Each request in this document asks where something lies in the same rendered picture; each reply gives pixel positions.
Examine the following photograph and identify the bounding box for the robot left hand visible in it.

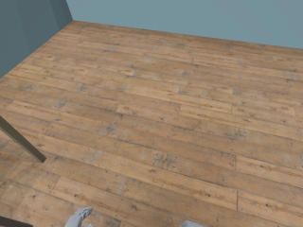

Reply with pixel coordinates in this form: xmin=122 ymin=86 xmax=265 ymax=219
xmin=64 ymin=206 xmax=93 ymax=227

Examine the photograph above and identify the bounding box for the chair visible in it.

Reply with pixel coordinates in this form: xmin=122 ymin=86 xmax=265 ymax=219
xmin=0 ymin=216 xmax=33 ymax=227

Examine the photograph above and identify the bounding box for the table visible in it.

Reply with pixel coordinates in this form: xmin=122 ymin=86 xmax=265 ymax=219
xmin=0 ymin=115 xmax=46 ymax=163

